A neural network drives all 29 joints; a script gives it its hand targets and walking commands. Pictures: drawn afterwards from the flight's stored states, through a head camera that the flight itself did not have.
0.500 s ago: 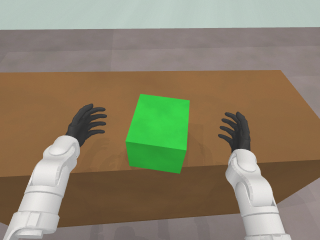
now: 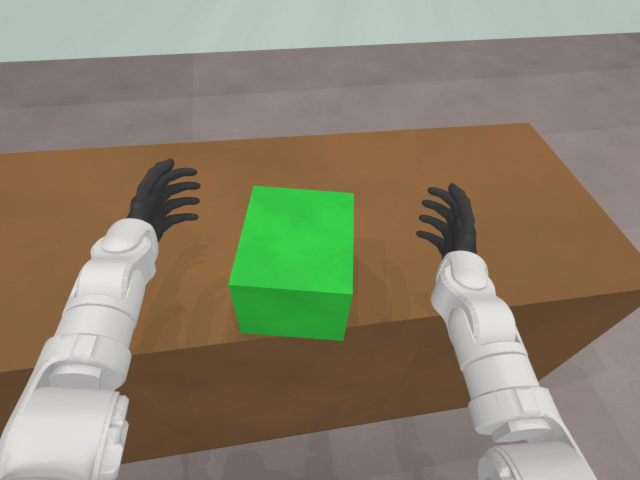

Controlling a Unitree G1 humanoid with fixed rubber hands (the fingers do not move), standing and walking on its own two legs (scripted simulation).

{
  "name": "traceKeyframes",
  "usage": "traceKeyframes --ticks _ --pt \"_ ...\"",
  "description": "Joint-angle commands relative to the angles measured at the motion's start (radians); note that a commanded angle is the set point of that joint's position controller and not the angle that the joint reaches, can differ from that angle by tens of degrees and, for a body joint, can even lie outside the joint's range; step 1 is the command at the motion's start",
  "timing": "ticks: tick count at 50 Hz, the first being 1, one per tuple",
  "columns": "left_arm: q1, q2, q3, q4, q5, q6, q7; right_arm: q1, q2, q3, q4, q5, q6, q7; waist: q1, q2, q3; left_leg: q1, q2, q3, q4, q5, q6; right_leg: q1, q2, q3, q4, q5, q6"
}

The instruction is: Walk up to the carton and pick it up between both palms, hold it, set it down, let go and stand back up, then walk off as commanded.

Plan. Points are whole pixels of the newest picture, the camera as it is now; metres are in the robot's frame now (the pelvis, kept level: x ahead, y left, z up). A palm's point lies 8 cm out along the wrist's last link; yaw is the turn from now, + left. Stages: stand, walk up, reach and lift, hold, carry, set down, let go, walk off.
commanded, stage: reach and lift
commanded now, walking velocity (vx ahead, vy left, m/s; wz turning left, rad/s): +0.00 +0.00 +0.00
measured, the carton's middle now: (297, 262) +0.44 -0.04 -0.03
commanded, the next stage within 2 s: none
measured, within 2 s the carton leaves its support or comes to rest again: neither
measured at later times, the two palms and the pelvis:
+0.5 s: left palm (177, 228) +0.47 +0.12 +0.05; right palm (439, 254) +0.35 -0.23 +0.05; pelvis +0.01 +0.00 +0.00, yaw +0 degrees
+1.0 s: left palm (194, 248) +0.47 +0.11 +0.00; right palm (406, 273) +0.36 -0.19 +0.00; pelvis +0.02 +0.01 -0.01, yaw -1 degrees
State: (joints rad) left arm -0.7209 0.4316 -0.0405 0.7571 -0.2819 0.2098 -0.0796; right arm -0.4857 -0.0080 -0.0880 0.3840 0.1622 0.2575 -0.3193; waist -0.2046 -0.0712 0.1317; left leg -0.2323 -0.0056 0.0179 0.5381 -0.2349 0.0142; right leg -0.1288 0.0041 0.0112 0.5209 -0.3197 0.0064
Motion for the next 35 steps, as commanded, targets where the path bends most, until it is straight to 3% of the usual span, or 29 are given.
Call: traceKeyframes --ticks 1,14,20,25,35 --pt "-0.640 0.109 -0.003 -0.110 0.023 -0.112 0.027 -0.570 -0.179 -0.071 -0.050 -0.023 -0.118 0.016 -0.022 0.209 -0.782 0.341 0.056 -0.070 -0.031 0.288 -0.039 -0.345 0.005 -0.033 -0.129 0.520 0.002" --pt "-0.638 0.045 -0.005 0.081 0.087 -0.188 0.024 -0.575 -0.154 -0.038 0.207 -0.014 -0.266 0.011 -0.032 0.239 -0.849 0.402 0.060 -0.079 0.053 0.479 -0.065 -0.448 0.018 -0.061 -0.129 0.608 0.016" --pt "-0.591 0.008 -0.003 0.132 0.107 -0.292 0.022 -0.537 -0.100 -0.003 0.259 -0.025 -0.380 0.015 -0.011 0.232 -0.919 0.346 0.053 -0.077 0.093 0.509 -0.065 -0.467 0.013 -0.051 -0.098 0.658 0.022" --pt "-0.579 -0.017 0.022 0.237 0.144 -0.393 0.029 -0.511 -0.066 0.009 0.383 -0.058 -0.470 0.037 0.006 0.239 -0.989 0.277 0.050 -0.079 0.128 0.475 -0.057 -0.525 0.010 -0.047 -0.068 0.601 0.015" --pt "-0.599 -0.075 0.087 0.265 0.197 -0.504 0.056 -0.520 -0.036 -0.032 0.463 -0.081 -0.620 0.060 0.022 0.248 -1.150 0.185 0.033 -0.057 0.177 0.497 -0.062 -0.522 0.027 -0.051 -0.010 0.632 0.014"
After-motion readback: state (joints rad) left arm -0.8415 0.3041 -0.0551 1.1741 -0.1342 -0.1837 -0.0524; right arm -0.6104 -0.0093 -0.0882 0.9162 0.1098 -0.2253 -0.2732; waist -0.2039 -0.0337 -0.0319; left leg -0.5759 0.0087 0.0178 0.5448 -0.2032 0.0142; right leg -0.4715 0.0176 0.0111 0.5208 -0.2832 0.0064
